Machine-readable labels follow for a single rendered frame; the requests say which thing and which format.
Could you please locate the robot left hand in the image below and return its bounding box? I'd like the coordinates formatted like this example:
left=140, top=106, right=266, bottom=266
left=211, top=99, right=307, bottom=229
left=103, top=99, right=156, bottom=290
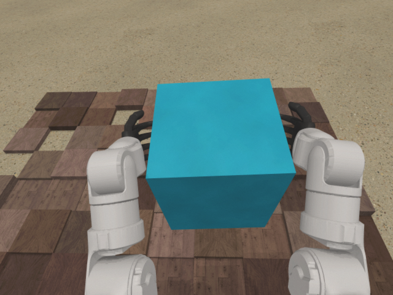
left=122, top=110, right=153, bottom=161

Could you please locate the left robot forearm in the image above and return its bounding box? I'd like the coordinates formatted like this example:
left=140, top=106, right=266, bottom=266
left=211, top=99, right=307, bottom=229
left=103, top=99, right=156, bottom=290
left=85, top=136, right=146, bottom=293

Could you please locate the right robot forearm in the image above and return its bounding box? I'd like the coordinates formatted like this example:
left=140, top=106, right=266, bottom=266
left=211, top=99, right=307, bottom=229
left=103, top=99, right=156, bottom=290
left=292, top=128, right=370, bottom=287

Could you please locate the left robot upper arm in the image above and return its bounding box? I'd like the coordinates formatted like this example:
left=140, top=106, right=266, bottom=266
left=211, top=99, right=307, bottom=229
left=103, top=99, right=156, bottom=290
left=85, top=254, right=158, bottom=295

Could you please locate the right robot upper arm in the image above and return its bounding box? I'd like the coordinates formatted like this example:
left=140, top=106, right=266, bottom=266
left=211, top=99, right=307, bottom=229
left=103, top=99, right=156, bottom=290
left=288, top=247, right=370, bottom=295

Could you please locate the robot right hand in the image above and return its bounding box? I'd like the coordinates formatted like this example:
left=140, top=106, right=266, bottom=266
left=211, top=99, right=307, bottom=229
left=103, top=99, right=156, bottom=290
left=280, top=102, right=315, bottom=156

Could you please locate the carton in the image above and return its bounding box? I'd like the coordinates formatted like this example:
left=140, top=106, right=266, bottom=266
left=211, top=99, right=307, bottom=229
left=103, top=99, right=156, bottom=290
left=146, top=78, right=296, bottom=230

